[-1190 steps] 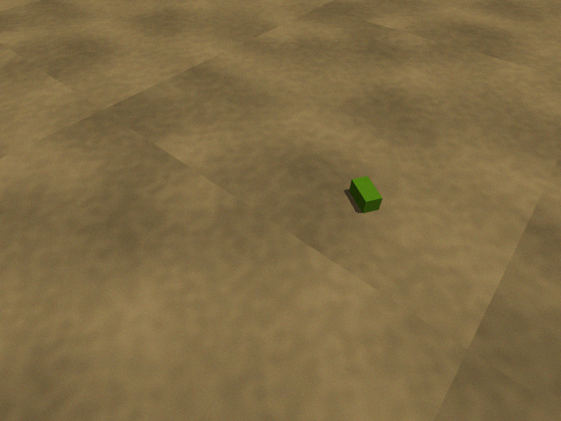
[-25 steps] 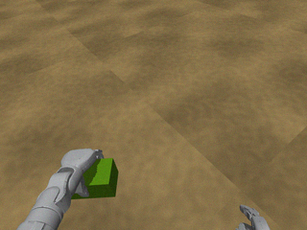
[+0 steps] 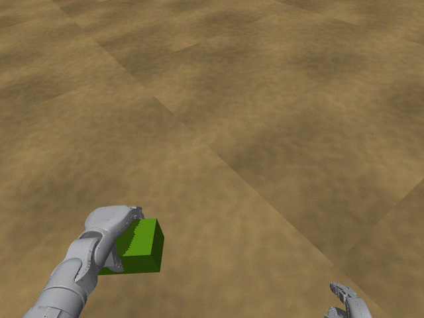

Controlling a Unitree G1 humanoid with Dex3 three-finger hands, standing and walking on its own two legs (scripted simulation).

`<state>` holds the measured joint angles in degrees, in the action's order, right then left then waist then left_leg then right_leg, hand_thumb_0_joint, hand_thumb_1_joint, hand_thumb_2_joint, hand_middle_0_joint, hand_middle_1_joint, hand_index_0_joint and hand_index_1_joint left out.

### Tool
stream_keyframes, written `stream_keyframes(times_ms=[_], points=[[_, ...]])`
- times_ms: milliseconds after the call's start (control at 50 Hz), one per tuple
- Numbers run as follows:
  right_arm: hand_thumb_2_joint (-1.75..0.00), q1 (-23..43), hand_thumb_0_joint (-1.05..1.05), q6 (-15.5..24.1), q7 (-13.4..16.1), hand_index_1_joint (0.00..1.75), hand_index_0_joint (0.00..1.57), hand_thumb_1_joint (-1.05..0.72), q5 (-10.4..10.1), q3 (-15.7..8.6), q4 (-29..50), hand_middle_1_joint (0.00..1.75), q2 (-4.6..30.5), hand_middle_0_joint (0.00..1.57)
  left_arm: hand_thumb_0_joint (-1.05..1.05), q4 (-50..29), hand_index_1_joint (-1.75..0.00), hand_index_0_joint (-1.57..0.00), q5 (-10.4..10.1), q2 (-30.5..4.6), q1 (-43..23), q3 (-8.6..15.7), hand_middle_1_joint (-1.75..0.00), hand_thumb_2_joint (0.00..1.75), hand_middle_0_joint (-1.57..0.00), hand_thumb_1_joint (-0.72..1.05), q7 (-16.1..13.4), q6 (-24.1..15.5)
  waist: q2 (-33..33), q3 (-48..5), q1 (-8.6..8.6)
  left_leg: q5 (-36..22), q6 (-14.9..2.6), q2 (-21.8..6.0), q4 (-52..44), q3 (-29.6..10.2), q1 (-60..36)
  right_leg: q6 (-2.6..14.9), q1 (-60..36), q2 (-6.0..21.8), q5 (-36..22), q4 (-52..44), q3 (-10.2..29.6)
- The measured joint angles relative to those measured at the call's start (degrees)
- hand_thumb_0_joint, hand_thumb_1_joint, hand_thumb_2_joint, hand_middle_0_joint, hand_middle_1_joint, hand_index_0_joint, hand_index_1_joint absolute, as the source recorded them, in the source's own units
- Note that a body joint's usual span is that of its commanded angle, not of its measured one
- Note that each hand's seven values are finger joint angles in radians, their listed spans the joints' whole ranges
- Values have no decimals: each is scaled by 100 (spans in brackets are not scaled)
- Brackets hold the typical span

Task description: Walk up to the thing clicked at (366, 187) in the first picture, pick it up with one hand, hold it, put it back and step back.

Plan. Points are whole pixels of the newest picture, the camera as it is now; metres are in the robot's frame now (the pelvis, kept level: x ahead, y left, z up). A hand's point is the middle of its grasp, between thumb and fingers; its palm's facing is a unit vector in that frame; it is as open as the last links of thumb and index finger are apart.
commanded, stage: hold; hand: left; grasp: from above
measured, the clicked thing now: (123, 247) +0.30 +0.22 -0.07
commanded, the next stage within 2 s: crouch in 0.14 s
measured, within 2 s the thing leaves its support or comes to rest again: neither
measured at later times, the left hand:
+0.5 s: hand (119, 247) +0.29 +0.22 -0.05, palm faces -0.45 -0.05 -0.89, open 11.2 cm
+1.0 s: hand (141, 261) +0.35 +0.24 -0.27, palm faces -0.40 +0.05 -0.91, open 11.3 cm
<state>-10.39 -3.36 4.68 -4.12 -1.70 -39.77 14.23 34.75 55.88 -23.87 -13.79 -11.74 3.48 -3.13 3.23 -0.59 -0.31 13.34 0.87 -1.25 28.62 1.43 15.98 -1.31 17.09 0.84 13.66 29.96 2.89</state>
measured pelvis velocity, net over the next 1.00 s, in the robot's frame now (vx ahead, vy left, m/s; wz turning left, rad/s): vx -0.04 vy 0.01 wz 0.01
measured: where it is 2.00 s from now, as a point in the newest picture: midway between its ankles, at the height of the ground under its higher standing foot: outside the picture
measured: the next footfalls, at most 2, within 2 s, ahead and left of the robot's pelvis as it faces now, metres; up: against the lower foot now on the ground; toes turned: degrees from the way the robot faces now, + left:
none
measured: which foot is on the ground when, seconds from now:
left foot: down 0.00-1.00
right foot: down 0.00-1.00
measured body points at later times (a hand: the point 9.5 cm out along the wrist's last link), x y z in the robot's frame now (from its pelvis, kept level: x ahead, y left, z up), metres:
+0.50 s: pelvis +0.00 +0.00 +0.00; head +0.02 -0.02 +0.45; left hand +0.31 +0.22 +0.00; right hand +0.15 -0.25 -0.12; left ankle +0.02 +0.13 -0.74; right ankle +0.02 -0.13 -0.74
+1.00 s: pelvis -0.04 +0.01 -0.16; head +0.10 +0.02 +0.27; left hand +0.36 +0.24 -0.22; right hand +0.02 -0.28 -0.29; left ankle +0.02 +0.13 -0.74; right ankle +0.02 -0.13 -0.74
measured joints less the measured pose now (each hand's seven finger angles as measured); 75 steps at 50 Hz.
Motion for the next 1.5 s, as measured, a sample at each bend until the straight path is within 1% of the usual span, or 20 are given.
stream_keyframes(times_ms=[280,340,400,440,500,540,640,700,760,820,880,980,1020,1120,1220,1300,1360,1500], points=[[-90,25,1,-59,-7,30,20,-91,-14,-14,51,30,-8,20,-1,23,-60,-62,11,-6,-9,17,-63,57,-59,-16,71,-1,-23,2,8,-1,-4,6,-66,-5,-49,-1,-54,7,-1,-70,-6],[-90,16,1,-76,-5,30,20,-91,-17,-17,64,30,-6,20,-1,1,-61,-61,30,0,45,23,-64,57,-58,-15,22,-40,-25,3,9,6,-6,9,-64,-10,-46,-4,-55,10,6,-73,-11],[-90,28,1,-98,-9,30,20,-91,-12,-14,58,30,-10,20,-1,98,-63,-60,71,26,58,46,-66,57,-57,-15,-102,-86,-42,8,23,20,-8,14,-33,-20,-6,-6,-20,15,24,-43,-21],[-90,45,1,-111,-19,30,20,-91,4,-13,51,30,-19,20,-1,229,-64,-59,134,42,37,61,-67,58,-57,-15,-223,-135,-65,8,42,38,-8,20,24,-31,69,-7,51,20,48,16,-31],[-90,68,1,-126,-55,30,20,-90,48,-25,34,30,-36,21,-1,510,-65,-59,243,78,-23,106,-68,58,-57,-16,-504,-217,-116,1,79,94,-5,26,186,-50,271,-5,245,25,110,179,-45],[-90,73,1,-130,-85,30,20,-90,89,-41,13,30,-41,21,-1,778,-65,-59,363,102,-126,99,-68,58,-57,-16,-710,-266,-155,-19,107,156,-3,31,375,-76,496,-5,453,28,175,353,-67],[-90,24,1,-107,-199,30,20,-90,211,-119,-72,30,-12,21,-1,1513,-66,-59,674,145,-522,116,-69,59,-57,-17,-1280,-327,-237,-184,174,447,4,18,1188,-146,1421,-3,1317,8,438,1080,-116],[-90,-69,1,-82,-267,30,20,-90,283,-193,-89,30,19,21,-1,1961,-67,-59,872,160,-819,176,-70,60,-56,-17,-1617,-332,-268,-335,241,699,18,8,1877,-194,2172,-11,2029,-10,671,1713,-146],[-90,-180,1,-35,-320,30,20,-90,355,-257,-107,30,63,21,-1,2378,-68,-58,1022,149,-1141,226,-70,60,-56,-17,-1890,-329,-277,-507,318,972,17,-4,2642,-234,3013,-27,2838,-32,923,2426,-165],[-90,-279,1,19,-347,30,20,-91,419,-308,-118,30,101,21,-1,2722,-68,-58,1123,111,-1442,339,-70,60,-56,-17,-2111,-334,-265,-670,419,1242,9,-12,3432,-264,3891,-49,3695,-53,1176,3179,-171],[-90,-353,1,84,-346,30,20,-91,482,-346,-153,30,125,21,-1,2953,-68,-58,1170,60,-1688,454,-71,59,-55,-17,-2276,-320,-217,-826,518,1486,-6,-15,4194,-291,4761,-63,4545,-71,1406,3907,-174],[-90,-411,1,170,-322,30,20,-90,565,-371,-226,30,104,21,-1,3036,-68,-57,1249,-80,-1981,691,-71,60,-55,-16,-2374,-324,-119,-1040,665,1834,-35,-6,5375,-326,6113,-87,5876,-89,1743,5057,-170],[-90,-403,1,196,-320,30,20,-90,597,-362,-256,30,68,21,-1,3084,-69,-56,1235,-131,-2107,761,-72,60,-54,-16,-2397,-281,-90,-1081,704,1938,-46,2,5775,-333,6564,-104,6322,-93,1847,5451,-162],[-90,-324,1,297,-363,30,20,-90,663,-277,-276,30,-51,21,-1,3283,-71,-55,1202,-306,-2448,956,-74,63,-53,-17,-2323,-265,-33,-1097,793,2104,-58,25,6599,-373,7549,-118,7284,-99,2021,6260,-169],[-90,-227,1,419,-494,30,20,-90,717,-179,-257,30,-130,21,-1,3399,-73,-55,1194,-504,-2656,1109,-75,64,-53,-18,-2172,-420,-20,-1084,842,2226,-52,57,7311,-450,8409,-127,8104,-98,2161,6950,-213],[-90,-126,1,498,-595,30,21,-90,774,-118,-271,30,-138,21,-1,3375,-73,-55,1303,-661,-2744,1211,-76,63,-53,-19,-2160,-642,-50,-1079,852,2329,-29,83,7842,-541,9022,-127,8673,-99,2276,7449,-278],[-90,-29,1,539,-671,30,21,-90,839,-85,-298,30,-115,21,-1,3374,-73,-55,1425,-767,-2818,1293,-76,62,-53,-19,-2224,-769,-93,-1061,857,2410,-13,97,8212,-607,9401,-134,9023,-106,2358,7792,-323],[-90,193,1,596,-829,30,21,-91,963,-74,-298,30,-63,21,-1,3570,-73,-56,1571,-949,-3127,1400,-76,62,-54,-19,-2421,-776,-202,-925,905,2538,9,114,8884,-723,10006,-149,9577,-133,2478,8403,-399]])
